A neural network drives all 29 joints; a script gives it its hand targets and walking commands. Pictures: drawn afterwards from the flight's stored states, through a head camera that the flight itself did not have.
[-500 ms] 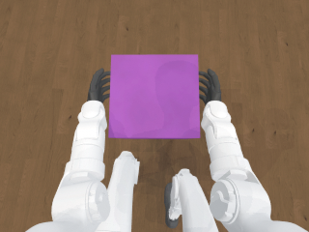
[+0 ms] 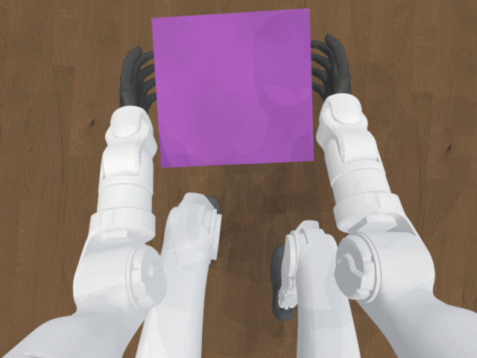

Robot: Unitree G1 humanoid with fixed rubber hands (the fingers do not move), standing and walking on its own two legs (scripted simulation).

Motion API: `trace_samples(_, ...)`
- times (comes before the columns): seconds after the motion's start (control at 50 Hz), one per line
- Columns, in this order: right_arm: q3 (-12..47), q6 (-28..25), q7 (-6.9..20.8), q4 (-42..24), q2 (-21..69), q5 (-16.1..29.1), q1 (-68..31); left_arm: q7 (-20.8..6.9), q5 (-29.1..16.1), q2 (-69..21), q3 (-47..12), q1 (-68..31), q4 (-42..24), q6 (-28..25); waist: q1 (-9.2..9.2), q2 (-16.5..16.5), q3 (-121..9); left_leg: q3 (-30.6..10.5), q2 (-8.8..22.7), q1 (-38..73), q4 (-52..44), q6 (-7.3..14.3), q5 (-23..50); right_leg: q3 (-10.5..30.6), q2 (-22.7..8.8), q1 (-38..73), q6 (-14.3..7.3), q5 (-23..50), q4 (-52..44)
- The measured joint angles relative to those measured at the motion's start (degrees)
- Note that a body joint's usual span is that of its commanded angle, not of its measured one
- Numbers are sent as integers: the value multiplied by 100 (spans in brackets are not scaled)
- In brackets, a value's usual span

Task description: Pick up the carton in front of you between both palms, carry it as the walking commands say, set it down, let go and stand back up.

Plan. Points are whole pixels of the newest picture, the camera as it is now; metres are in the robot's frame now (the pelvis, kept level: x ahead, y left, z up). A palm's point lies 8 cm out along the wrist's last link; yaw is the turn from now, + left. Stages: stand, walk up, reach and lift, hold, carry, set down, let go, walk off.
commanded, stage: set down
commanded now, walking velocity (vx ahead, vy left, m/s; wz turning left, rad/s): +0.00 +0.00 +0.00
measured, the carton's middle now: (236, 107) +0.47 +0.10 -0.20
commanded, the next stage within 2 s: none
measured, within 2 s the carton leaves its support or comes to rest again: rests again in 1.22 s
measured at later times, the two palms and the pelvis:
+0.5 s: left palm (142, 107) +0.45 +0.28 -0.23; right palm (298, 100) +0.52 -0.01 -0.25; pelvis -0.02 -0.01 -0.09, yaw +0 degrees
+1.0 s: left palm (148, 107) +0.46 +0.28 -0.26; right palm (299, 108) +0.52 -0.03 -0.28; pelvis -0.02 -0.01 -0.10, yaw +0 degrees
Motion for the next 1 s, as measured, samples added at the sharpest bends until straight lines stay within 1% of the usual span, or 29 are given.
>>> trace_samples(0.16, 18, 137, -35, 422, -256, 29, -754, 27, 53, 163, 150, -624, 285, 114, 79, -83, 363, -8, 38, -630, 547, -28, 62, -12, 73, -670, 2, -6, 654)
trace_samples(0.28, 213, 179, -113, 737, -468, 143, -1294, 31, 26, 348, 201, -1058, 506, 134, 152, -148, 761, -8, 86, -994, 892, -67, 107, -14, 142, -1088, -12, 12, 1082)
trace_samples(0.4, 525, 154, -227, 1012, -660, 303, -1639, 8, -266, 777, -33, -1624, 1089, 137, 353, -90, 1140, -39, 57, -1237, 1197, -139, 117, -44, 162, -1356, -53, -25, 1461)
trace_samples(0.5, 710, 183, -290, 984, -652, 342, -1762, -71, -578, 1035, -153, -1749, 1243, 84, 453, 44, 1422, -54, 67, -1284, 1424, -173, 67, -62, 186, -1397, -77, -97, 1704)
trace_samples(0.58, 739, 223, -285, 967, -630, 283, -1724, -139, -696, 1091, -123, -1775, 1395, 47, 460, 147, 1434, -50, 65, -1322, 1527, -167, 32, -58, 193, -1419, -69, -149, 1806)
trace_samples(0.72, 747, 222, -178, 1125, -712, 280, -1741, -260, -629, 1137, -85, -1918, 1772, -45, 450, 134, 1400, -57, 103, -1378, 1601, -162, 17, -56, 243, -1496, -60, -134, 1871)
trace_samples(0.86, 778, 187, -68, 1340, -743, 241, -1897, -318, -580, 1255, -44, -2063, 2094, -163, 444, 107, 1482, -34, 161, -1398, 1612, -153, 40, -23, 305, -1570, -45, -62, 1892)
trace_samples(1.0, 887, 127, -18, 1425, -762, 190, -2019, -345, -699, 1429, -84, -2251, 2436, -313, 435, 207, 1665, 22, 203, -1419, 1633, -121, 73, 38, 345, -1630, -7, -11, 1937)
